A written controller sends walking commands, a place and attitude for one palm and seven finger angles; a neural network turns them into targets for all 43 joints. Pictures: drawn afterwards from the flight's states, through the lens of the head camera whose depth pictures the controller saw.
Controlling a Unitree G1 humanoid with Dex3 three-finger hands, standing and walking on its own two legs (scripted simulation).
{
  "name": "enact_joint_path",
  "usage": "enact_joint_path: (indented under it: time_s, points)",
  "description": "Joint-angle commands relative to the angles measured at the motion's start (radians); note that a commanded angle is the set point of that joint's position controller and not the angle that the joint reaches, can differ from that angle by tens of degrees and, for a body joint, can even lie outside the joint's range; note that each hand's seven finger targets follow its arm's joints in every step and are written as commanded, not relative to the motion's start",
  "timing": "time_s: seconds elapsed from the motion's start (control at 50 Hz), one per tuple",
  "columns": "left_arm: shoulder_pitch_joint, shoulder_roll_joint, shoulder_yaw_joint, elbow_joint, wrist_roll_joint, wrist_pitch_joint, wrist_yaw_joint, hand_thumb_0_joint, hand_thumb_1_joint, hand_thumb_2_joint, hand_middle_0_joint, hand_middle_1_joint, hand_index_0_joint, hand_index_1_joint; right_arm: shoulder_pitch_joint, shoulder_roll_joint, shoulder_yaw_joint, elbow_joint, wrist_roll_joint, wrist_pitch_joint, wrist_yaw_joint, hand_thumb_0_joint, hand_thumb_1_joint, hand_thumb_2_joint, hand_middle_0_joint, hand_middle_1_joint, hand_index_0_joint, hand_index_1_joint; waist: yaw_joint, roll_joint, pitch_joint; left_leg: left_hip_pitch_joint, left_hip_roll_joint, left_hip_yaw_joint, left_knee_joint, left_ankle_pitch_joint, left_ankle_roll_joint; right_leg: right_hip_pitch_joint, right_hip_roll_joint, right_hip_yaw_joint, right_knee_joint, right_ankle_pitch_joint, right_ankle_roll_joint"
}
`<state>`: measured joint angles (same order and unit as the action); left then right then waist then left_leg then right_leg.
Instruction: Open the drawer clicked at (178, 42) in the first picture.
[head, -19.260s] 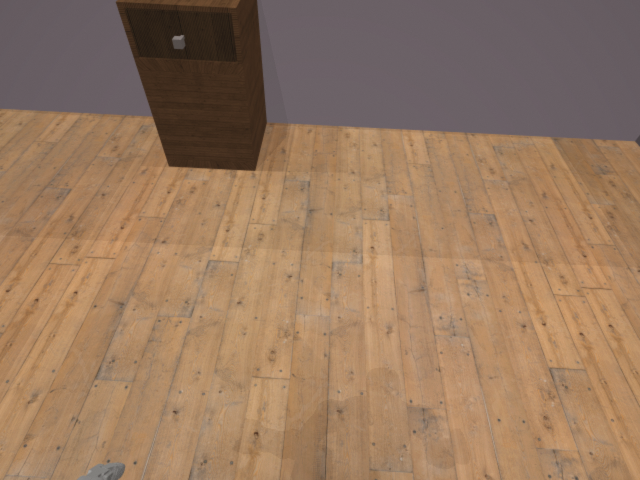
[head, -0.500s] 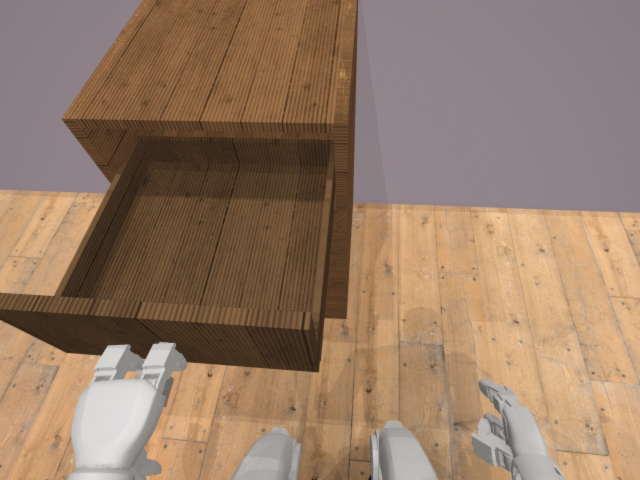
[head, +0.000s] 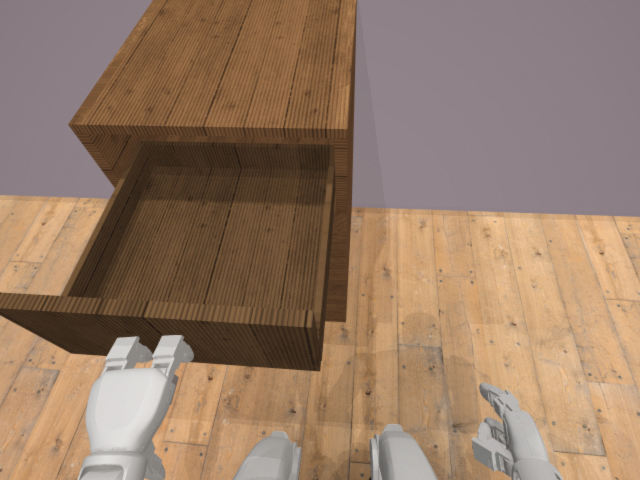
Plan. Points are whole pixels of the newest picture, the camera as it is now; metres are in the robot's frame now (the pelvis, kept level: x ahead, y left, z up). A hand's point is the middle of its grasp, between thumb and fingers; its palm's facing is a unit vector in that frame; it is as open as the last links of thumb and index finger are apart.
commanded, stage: lift the hand off the handle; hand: left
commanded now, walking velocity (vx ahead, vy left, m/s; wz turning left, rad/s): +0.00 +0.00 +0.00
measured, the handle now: (161, 371) +0.25 +0.23 -0.03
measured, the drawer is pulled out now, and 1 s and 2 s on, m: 0.30 0.30 0.30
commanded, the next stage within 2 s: none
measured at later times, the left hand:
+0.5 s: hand (137, 399) +0.21 +0.24 -0.01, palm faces -0.04 -0.06 -1.00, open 13.4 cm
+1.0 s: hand (113, 391) +0.21 +0.24 +0.04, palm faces -0.03 -0.09 -1.00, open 13.6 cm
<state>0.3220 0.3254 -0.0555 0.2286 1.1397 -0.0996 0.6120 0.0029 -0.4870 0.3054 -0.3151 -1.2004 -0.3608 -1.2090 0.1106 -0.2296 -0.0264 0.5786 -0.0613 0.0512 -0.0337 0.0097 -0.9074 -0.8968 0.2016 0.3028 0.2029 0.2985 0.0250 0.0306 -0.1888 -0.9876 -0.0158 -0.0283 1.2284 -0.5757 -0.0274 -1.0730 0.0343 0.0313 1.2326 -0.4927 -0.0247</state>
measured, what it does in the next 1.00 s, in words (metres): stands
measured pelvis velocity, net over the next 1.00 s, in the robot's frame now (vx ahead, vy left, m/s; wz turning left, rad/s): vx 0.03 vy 0.01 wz -0.02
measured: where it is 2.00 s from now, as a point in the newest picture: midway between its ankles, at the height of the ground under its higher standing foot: outside the picture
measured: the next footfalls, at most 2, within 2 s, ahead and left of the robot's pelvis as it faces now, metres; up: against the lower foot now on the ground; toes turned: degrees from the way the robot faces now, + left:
none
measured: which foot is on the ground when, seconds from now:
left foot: down 0.00-1.00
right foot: down 0.00-1.00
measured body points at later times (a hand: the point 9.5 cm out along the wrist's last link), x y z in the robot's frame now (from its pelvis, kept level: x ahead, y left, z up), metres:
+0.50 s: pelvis +0.01 +0.01 +0.02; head +0.08 -0.02 +0.47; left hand +0.21 +0.24 +0.05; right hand +0.20 -0.24 -0.08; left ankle +0.01 +0.14 -0.63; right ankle +0.05 -0.10 -0.63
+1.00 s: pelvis +0.03 +0.01 +0.05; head +0.07 -0.01 +0.49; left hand +0.21 +0.24 +0.09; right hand +0.22 -0.22 -0.05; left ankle +0.01 +0.14 -0.63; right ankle +0.05 -0.10 -0.63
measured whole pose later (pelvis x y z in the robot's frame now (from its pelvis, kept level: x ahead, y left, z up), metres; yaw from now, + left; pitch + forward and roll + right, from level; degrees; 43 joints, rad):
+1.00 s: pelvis +0.03 +0.01 +0.05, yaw -1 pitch +13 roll +1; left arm 0.49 0.36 -0.04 -0.01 1.07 -0.09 0.50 0.00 -0.49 0.31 -0.32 -1.20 -0.36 -1.21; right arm 0.17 -0.24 -0.02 0.50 -0.05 0.06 0.01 0.01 -0.91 -0.90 0.20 0.30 0.20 0.30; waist 0.05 0.04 -0.15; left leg -0.70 -0.01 -0.01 1.00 -0.53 0.00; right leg -0.79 0.03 0.05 1.00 -0.44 -0.01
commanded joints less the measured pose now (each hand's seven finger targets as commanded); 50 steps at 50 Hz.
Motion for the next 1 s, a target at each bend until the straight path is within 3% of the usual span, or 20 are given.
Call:
enact_joint_path:
  time_s: [0.0,0.12,0.18,0.32,0.36,0.38,0.44,0.46,0.48,0.52,0.58,0.64,0.66,0.68,0.74,0.76,0.82,0.88,0.9,0.98]
  points:
    - [-0.088,0.188,0.144,-0.238,-0.032,0.020,0.060,0.000,-0.500,0.300,-0.300,-1.200,-0.300,-1.200,-0.064,-0.109,-0.037,-0.155,0.000,-0.056,-0.016,0.000,-0.900,-0.900,0.200,0.300,0.200,0.300,-0.009,-0.021,-0.249,0.174,-0.025,0.049,-0.176,0.151,0.058,0.237,-0.013,0.009,-0.271,0.101,-0.026]
    - [-0.082,0.221,0.179,-0.266,-0.043,0.007,0.060,0.000,-0.500,0.300,-0.300,-1.200,-0.300,-1.200,-0.056,-0.115,-0.035,-0.157,-0.002,-0.065,-0.018,0.000,-0.900,-0.900,0.200,0.300,0.200,0.300,-0.009,-0.003,-0.253,0.216,-0.022,0.047,-0.200,0.177,0.059,0.249,-0.011,0.007,-0.282,0.126,-0.030]
    - [-0.023,0.209,0.179,-0.294,-0.050,-0.001,0.062,0.000,-0.500,0.300,-0.300,-1.200,-0.300,-1.200,-0.047,-0.111,-0.039,-0.164,-0.003,-0.067,-0.010,0.000,-0.900,-0.900,0.200,0.300,0.200,0.300,0.002,-0.001,-0.274,0.237,-0.023,0.051,-0.209,0.220,0.055,0.277,-0.009,0.005,-0.279,0.180,-0.031]
    - [-0.003,0.210,0.178,-0.294,-0.053,0.021,0.054,0.000,-0.500,0.300,-0.300,-1.200,-0.300,-1.200,-0.046,-0.120,-0.037,-0.173,-0.001,-0.057,-0.001,0.000,-0.900,-0.900,0.200,0.300,0.200,0.300,-0.006,-0.006,-0.228,0.255,-0.017,0.048,-0.244,0.215,0.056,0.293,-0.011,-0.005,-0.309,0.179,-0.033]
    - [0.025,0.203,0.171,-0.328,-0.050,0.018,0.053,0.000,-0.500,0.300,-0.300,-1.200,-0.300,-1.200,-0.044,-0.117,-0.041,-0.182,-0.002,-0.056,0.002,0.000,-0.900,-0.900,0.200,0.300,0.200,0.300,0.009,0.030,-0.239,0.286,-0.017,0.049,-0.252,0.240,0.053,0.306,-0.007,-0.004,-0.305,0.208,-0.038]
    - [0.018,0.202,0.165,-0.353,-0.047,0.016,0.052,0.000,-0.500,0.300,-0.300,-1.200,-0.300,-1.200,-0.040,-0.116,-0.039,-0.185,-0.003,-0.054,0.006,0.000,-0.900,-0.900,0.200,0.300,0.200,0.300,0.003,0.030,-0.259,0.306,-0.017,0.049,-0.256,0.258,0.052,0.301,-0.006,-0.006,-0.302,0.212,-0.038]
    - [0.019,0.199,0.159,-0.353,-0.048,0.021,0.046,0.000,-0.500,0.300,-0.300,-1.200,-0.300,-1.200,-0.040,-0.116,-0.036,-0.187,-0.005,-0.050,0.008,0.000,-0.900,-0.900,0.200,0.300,0.200,0.300,-0.005,0.015,-0.238,0.312,-0.015,0.048,-0.264,0.265,0.052,0.303,-0.007,-0.012,-0.311,0.213,-0.034]
    - [0.034,0.172,0.136,-0.341,-0.056,0.026,0.038,0.000,-0.500,0.300,-0.300,-1.200,-0.300,-1.200,-0.039,-0.116,-0.039,-0.188,-0.003,-0.053,0.010,0.000,-0.900,-0.900,0.200,0.300,0.200,0.300,-0.011,0.002,-0.206,0.313,-0.012,0.048,-0.268,0.254,0.055,0.312,-0.007,-0.014,-0.327,0.224,-0.035]
    - [0.038,0.184,0.149,-0.331,-0.054,0.028,0.032,0.000,-0.500,0.300,-0.300,-1.200,-0.300,-1.200,-0.038,-0.117,-0.039,-0.188,-0.002,-0.051,0.011,0.000,-0.900,-0.900,0.200,0.300,0.200,0.300,-0.010,-0.032,-0.211,0.305,-0.014,0.049,-0.271,0.244,0.054,0.317,-0.007,-0.005,-0.334,0.210,-0.030]
    - [0.017,0.187,0.140,-0.330,-0.064,0.038,0.019,0.000,-0.500,0.300,-0.300,-1.200,-0.300,-1.200,-0.040,-0.122,-0.036,-0.193,0.004,-0.051,0.010,0.000,-0.900,-0.900,0.200,0.300,0.200,0.300,-0.013,-0.020,-0.181,0.312,-0.010,0.045,-0.294,0.230,0.057,0.331,-0.010,-0.006,-0.353,0.201,-0.034]
    - [0.052,0.173,0.119,-0.366,-0.064,0.033,-0.003,0.000,-0.500,0.300,-0.300,-1.200,-0.300,-1.200,-0.032,-0.119,-0.036,-0.201,0.004,-0.048,0.017,0.000,-0.900,-0.900,0.200,0.300,0.200,0.300,-0.004,-0.011,-0.203,0.350,-0.013,0.049,-0.309,0.264,0.055,0.351,-0.006,-0.006,-0.357,0.232,-0.034]
    - [0.078,0.171,0.118,-0.357,-0.072,0.033,-0.022,0.000,-0.500,0.300,-0.300,-1.200,-0.300,-1.200,-0.031,-0.116,-0.032,-0.207,0.005,-0.045,0.020,0.000,-0.900,-0.900,0.200,0.300,0.200,0.300,-0.007,-0.054,-0.174,0.348,-0.012,0.050,-0.321,0.253,0.057,0.364,-0.008,-0.009,-0.377,0.221,-0.028]
    - [0.075,0.158,0.102,-0.362,-0.070,0.029,-0.029,0.000,-0.500,0.300,-0.300,-1.200,-0.300,-1.200,-0.034,-0.116,-0.034,-0.209,0.007,-0.045,0.018,0.000,-0.900,-0.900,0.200,0.300,0.200,0.300,-0.005,-0.035,-0.132,0.351,-0.010,0.046,-0.329,0.237,0.057,0.359,-0.007,-0.003,-0.386,0.217,-0.034]
    - [0.070,0.171,0.109,-0.382,-0.067,0.025,-0.032,0.000,-0.500,0.300,-0.300,-1.200,-0.300,-1.200,-0.028,-0.117,-0.031,-0.211,0.003,-0.046,0.022,0.000,-0.900,-0.900,0.200,0.300,0.200,0.300,-0.004,-0.040,-0.166,0.354,-0.011,0.050,-0.330,0.247,0.058,0.369,-0.011,-0.010,-0.385,0.217,-0.030]
    - [0.088,0.194,0.135,-0.384,-0.061,0.017,-0.040,0.000,-0.500,0.300,-0.300,-1.200,-0.300,-1.200,-0.028,-0.114,-0.029,-0.213,0.003,-0.043,0.024,0.000,-0.900,-0.900,0.200,0.300,0.200,0.300,0.004,-0.023,-0.165,0.371,-0.015,0.052,-0.338,0.260,0.055,0.383,-0.007,0.005,-0.389,0.232,-0.034]
    - [0.110,0.170,0.115,-0.390,-0.068,0.015,-0.043,0.000,-0.500,0.300,-0.300,-1.200,-0.300,-1.200,-0.028,-0.113,-0.032,-0.220,0.006,-0.044,0.025,0.000,-0.900,-0.900,0.200,0.300,0.200,0.300,0.008,-0.018,-0.134,0.371,-0.012,0.047,-0.346,0.255,0.055,0.389,-0.008,-0.003,-0.394,0.235,-0.036]
    - [0.122,0.166,0.109,-0.423,-0.073,0.010,-0.049,0.000,-0.500,0.300,-0.300,-1.200,-0.300,-1.200,-0.025,-0.115,-0.034,-0.227,0.004,-0.045,0.034,0.000,-0.900,-0.900,0.200,0.300,0.200,0.300,0.008,0.001,-0.146,0.404,-0.009,0.046,-0.353,0.289,0.054,0.388,-0.006,0.001,-0.396,0.256,-0.041]
    - [0.138,0.182,0.125,-0.438,-0.077,0.009,-0.054,0.000,-0.500,0.300,-0.300,-1.200,-0.300,-1.200,-0.020,-0.113,-0.032,-0.228,0.003,-0.041,0.039,0.000,-0.900,-0.900,0.200,0.300,0.200,0.300,0.008,-0.032,-0.155,0.403,-0.009,0.048,-0.355,0.300,0.053,0.405,-0.007,0.000,-0.399,0.275,-0.035]
    - [0.143,0.181,0.126,-0.437,-0.076,0.008,-0.055,0.000,-0.500,0.300,-0.300,-1.200,-0.300,-1.200,-0.027,-0.113,-0.032,-0.232,0.005,-0.039,0.037,0.000,-0.900,-0.900,0.200,0.300,0.200,0.300,0.012,-0.032,-0.126,0.394,-0.010,0.044,-0.360,0.286,0.053,0.409,-0.006,0.004,-0.404,0.269,-0.037]
    - [0.150,0.203,0.150,-0.452,-0.076,0.010,-0.060,0.000,-0.500,0.300,-0.300,-1.200,-0.300,-1.200,-0.024,-0.113,-0.031,-0.233,0.005,-0.037,0.040,0.000,-0.900,-0.900,0.200,0.300,0.200,0.300,0.015,-0.022,-0.138,0.410,-0.010,0.047,-0.372,0.303,0.051,0.425,-0.007,0.009,-0.410,0.284,-0.036]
